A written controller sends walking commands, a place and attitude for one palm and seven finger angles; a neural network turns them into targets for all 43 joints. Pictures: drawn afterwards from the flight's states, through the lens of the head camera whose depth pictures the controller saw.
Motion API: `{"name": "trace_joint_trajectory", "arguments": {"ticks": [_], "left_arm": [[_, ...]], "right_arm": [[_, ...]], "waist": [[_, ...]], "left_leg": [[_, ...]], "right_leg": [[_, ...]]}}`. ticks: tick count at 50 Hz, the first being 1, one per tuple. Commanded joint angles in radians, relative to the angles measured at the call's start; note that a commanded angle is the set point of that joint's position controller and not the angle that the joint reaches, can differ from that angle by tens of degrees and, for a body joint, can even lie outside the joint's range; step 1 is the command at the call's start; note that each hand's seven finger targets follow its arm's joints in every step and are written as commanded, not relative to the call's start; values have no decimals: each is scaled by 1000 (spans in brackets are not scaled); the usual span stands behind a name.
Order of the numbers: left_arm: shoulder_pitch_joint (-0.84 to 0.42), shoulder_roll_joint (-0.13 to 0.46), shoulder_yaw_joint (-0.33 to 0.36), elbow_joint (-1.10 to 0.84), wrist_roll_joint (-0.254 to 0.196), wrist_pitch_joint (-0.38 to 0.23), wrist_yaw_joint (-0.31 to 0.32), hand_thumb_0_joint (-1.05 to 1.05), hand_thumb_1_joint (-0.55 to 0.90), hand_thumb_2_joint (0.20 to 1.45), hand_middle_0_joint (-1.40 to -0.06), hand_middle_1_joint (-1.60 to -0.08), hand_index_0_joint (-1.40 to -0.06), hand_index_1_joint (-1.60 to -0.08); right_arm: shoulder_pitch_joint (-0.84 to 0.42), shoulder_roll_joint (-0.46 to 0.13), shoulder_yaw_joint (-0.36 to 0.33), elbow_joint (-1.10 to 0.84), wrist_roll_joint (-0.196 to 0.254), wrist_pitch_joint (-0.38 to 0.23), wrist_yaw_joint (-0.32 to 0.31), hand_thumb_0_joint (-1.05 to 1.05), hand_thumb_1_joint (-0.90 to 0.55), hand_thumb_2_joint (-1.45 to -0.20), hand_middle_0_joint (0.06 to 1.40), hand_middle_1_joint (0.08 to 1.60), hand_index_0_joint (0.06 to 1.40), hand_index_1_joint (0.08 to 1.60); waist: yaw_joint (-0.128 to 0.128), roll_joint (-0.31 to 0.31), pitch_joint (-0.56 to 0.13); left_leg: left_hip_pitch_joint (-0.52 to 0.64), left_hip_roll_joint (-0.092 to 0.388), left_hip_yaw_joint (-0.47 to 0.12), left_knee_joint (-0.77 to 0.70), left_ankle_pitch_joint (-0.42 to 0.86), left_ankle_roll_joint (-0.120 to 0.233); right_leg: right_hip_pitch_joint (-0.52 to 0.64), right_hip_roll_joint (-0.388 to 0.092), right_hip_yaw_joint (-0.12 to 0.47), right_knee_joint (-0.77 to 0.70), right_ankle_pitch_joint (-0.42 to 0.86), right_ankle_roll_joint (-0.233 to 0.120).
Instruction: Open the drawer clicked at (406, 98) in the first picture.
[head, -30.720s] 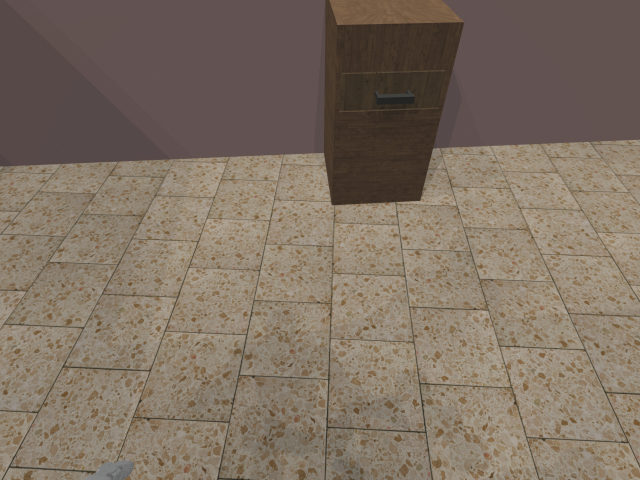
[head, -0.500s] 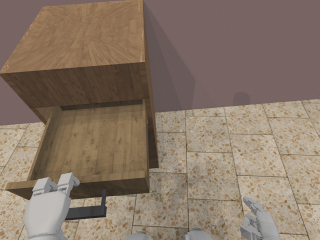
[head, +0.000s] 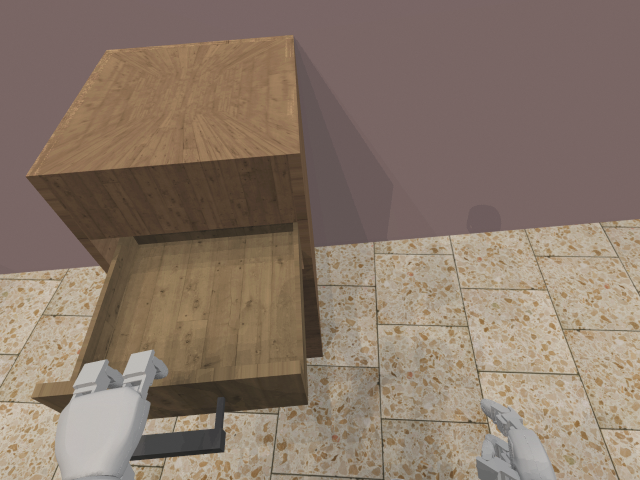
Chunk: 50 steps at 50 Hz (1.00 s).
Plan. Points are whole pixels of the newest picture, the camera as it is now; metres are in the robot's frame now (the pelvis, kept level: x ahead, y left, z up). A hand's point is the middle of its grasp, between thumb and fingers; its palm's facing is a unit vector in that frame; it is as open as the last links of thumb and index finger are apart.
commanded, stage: lift the hand off the handle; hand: left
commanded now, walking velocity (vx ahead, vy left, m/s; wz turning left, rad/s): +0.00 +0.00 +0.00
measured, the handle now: (178, 426) +0.22 +0.25 -0.15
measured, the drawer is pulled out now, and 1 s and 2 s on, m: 0.29 0.29 0.29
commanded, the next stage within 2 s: draw the hand back to the body in 0.30 s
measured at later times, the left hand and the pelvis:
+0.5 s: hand (125, 426) +0.18 +0.25 +0.01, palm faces -0.01 -0.09 -1.00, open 13.8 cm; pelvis +0.01 +0.00 +0.01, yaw +0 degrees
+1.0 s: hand (74, 401) +0.18 +0.27 +0.08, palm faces +0.06 -0.06 -1.00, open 13.8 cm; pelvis +0.01 +0.00 +0.03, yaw +0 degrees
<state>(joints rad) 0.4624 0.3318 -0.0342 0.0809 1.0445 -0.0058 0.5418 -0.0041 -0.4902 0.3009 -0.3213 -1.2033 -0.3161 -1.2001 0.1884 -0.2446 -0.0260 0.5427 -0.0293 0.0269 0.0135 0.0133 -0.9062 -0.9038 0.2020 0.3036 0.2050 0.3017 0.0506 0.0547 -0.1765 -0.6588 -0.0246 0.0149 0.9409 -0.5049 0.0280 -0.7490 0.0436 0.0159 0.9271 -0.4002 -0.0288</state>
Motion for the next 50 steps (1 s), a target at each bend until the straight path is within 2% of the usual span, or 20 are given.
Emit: {"name": "trace_joint_trajectory", "arguments": {"ticks": [1, 2, 5, 6, 9, 17, 18, 20, 21, 22, 25, 26, 32, 33, 36, 42, 45, 46, 47, 50], "left_arm": [[-9, 148, 101, -205, -7, 6, 31, 0, -500, 300, -300, -1200, -300, -1200], [-9, 153, 101, -228, -8, 6, 29, 0, -500, 300, -300, -1200, -300, -1200], [23, 138, 84, -260, -20, 4, 13, 0, -500, 300, -300, -1200, -300, -1200], [48, 145, 93, -240, -25, 4, 8, 0, -500, 300, -300, -1200, -300, -1200], [22, 173, 115, -250, -18, 9, 0, 0, -500, 300, -300, -1200, -300, -1200], [-13, 154, 95, -259, -15, -5, -24, 0, -500, 300, -300, -1200, -300, -1200], [-19, 149, 90, -256, -14, -12, -26, 0, -500, 300, -300, -1200, -300, -1200], [9, 162, 107, -267, -10, -21, -23, 0, -500, 300, -300, -1200, -300, -1200], [5, 165, 107, -291, -13, -29, -21, 0, -500, 300, -300, -1200, -300, -1200], [-16, 187, 120, -335, -9, -32, -17, 0, -500, 300, -300, -1200, -300, -1200], [33, 230, 177, -351, -7, -26, 0, 0, -500, 300, -300, -1200, -300, -1200], [47, 203, 160, -346, -20, -21, -1, 0, -500, 300, -300, -1200, -300, -1200], [93, 197, 162, -330, -75, 42, -54, 0, -500, 300, -300, -1200, -300, -1200], [94, 179, 137, -348, -86, 47, -71, 0, -500, 300, -300, -1200, -300, -1200], [64, 179, 108, -402, -104, 49, -118, 0, -500, 300, -300, -1200, -300, -1200], [34, 297, 208, -461, -76, -1, -153, 0, -500, 300, -300, -1200, -300, -1200], [25, 300, 227, -477, -78, -9, -153, 0, -500, 300, -300, -1200, -300, -1200], [42, 278, 217, -475, -93, -8, -155, 0, -500, 300, -300, -1200, -300, -1200], [28, 300, 239, -490, -94, -9, -157, 0, -500, 300, -300, -1200, -300, -1200], [89, 290, 244, -488, -129, 3, -177, 0, -500, 300, -300, -1200, -300, -1200]], "right_arm": [[-98, -102, -43, -164, 9, -51, -10, 0, -900, -900, 200, 300, 200, 300], [-94, -103, -38, -166, 6, -53, -6, 0, -900, -900, 200, 300, 200, 300], [-92, -100, -39, -170, 7, -56, -2, 0, -900, -900, 200, 300, 200, 300], [-99, -98, -42, -167, 13, -55, -7, 0, -900, -900, 200, 300, 200, 300], [-105, -102, -35, -173, 12, -50, -6, 0, -900, -900, 200, 300, 200, 300], [-94, -99, -34, -172, 10, -55, -2, 0, -900, -900, 200, 300, 200, 300], [-99, -99, -39, -167, 9, -56, -5, 0, -900, -900, 200, 300, 200, 300], [-89, -97, -36, -172, 3, -58, -3, 0, -900, -900, 200, 300, 200, 300], [-98, -96, -40, -172, 7, -56, -7, 0, -900, -900, 200, 300, 200, 300], [-95, -97, -36, -177, 0, -57, -3, 0, -900, -900, 200, 300, 200, 300], [-91, -92, -34, -177, 0, -53, -5, 0, -900, -900, 200, 300, 200, 300], [-100, -90, -38, -173, 6, -51, -7, 0, -900, -900, 200, 300, 200, 300], [-126, -95, -30, -171, 27, -47, -3, 0, -900, -900, 200, 300, 200, 300], [-136, -95, -33, -176, 29, -50, -6, 0, -900, -900, 200, 300, 200, 300], [-140, -97, -31, -178, 30, -60, -13, 0, -900, -900, 200, 300, 200, 300], [-120, -90, -16, -169, 17, -69, -18, 0, -900, -900, 200, 300, 200, 300], [-130, -86, -14, -168, 20, -62, -15, 0, -900, -900, 200, 300, 200, 300], [-137, -83, -22, -167, 26, -63, -18, 0, -900, -900, 200, 300, 200, 300], [-134, -87, -17, -167, 25, -64, -15, 0, -900, -900, 200, 300, 200, 300], [-145, -86, -17, -166, 33, -62, -14, 0, -900, -900, 200, 300, 200, 300]], "waist": [[10, -17, -123], [3, -30, -162], [-1, -38, -168], [8, -45, -112], [6, -52, -71], [-1, -32, -102], [3, -27, -74], [7, -27, -128], [13, -21, -109], [11, -3, -162], [24, -2, -174], [23, -10, -123], [24, -75, -85], [25, -68, -43], [22, -50, -39], [38, -35, -50], [40, 2, -30], [44, 28, 14], [45, 19, -29], [49, -5, -37]], "left_leg": [[94, 8, -16, -164, 257, 9], [113, 9, -16, -163, 287, 10], [134, 9, -15, -167, 316, 10], [118, 10, -18, -172, 295, 10], [100, 10, -25, -192, 267, 9], [129, 8, -19, -191, 279, 10], [128, 10, -21, -191, 269, 9], [141, 6, -15, -185, 295, 11], [148, 7, -22, -188, 296, 9], [169, 5, -18, -187, 314, 10], [181, 4, -22, -190, 349, 6], [171, 7, -23, -197, 341, 5], [155, 14, -22, -248, 329, 8], [162, 17, -25, -257, 319, 10], [201, 20, -27, -283, 313, 18], [258, 13, -27, -307, 318, 22], [278, 12, -30, -325, 319, 15], [277, 17, -32, -333, 313, 12], [291, 18, -33, -338, 335, 11], [306, 18, -31, -350, 373, 9]], "right_leg": [[167, -15, 6, -157, 183, -36], [175, -16, 3, -155, 208, -33], [196, -14, 6, -162, 238, -30], [196, -14, 13, -174, 233, -33], [194, -15, 16, -185, 195, -33], [191, -19, 11, -189, 203, -28], [181, -16, 17, -191, 196, -33], [199, -16, 19, -186, 217, -30], [204, -15, 26, -188, 226, -37], [213, -19, 28, -187, 233, -34], [240, -17, 36, -183, 270, -36], [244, -17, 30, -190, 281, -38], [316, -27, 34, -236, 301, -22], [311, -27, 37, -249, 287, -24], [333, -32, 37, -279, 254, -21], [354, -37, 51, -317, 230, -22], [358, -34, 54, -330, 215, -25], [352, -30, 49, -334, 212, -31], [370, -35, 39, -332, 229, -26], [410, -36, 43, -345, 280, -20]]}}
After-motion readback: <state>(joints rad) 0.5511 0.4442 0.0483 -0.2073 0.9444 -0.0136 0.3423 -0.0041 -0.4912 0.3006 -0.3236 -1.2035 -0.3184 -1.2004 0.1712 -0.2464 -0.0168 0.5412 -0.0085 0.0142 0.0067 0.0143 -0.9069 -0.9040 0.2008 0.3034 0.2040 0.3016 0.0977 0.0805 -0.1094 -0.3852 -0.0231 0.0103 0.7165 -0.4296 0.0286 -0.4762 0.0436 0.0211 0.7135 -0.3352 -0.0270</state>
